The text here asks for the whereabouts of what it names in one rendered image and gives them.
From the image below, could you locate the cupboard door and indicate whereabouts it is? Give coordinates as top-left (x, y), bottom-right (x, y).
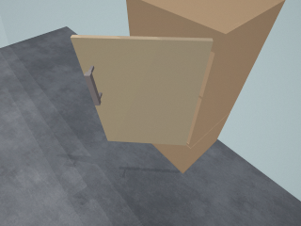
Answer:
top-left (71, 35), bottom-right (214, 146)

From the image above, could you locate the handle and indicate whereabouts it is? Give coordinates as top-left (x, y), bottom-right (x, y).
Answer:
top-left (84, 65), bottom-right (103, 105)

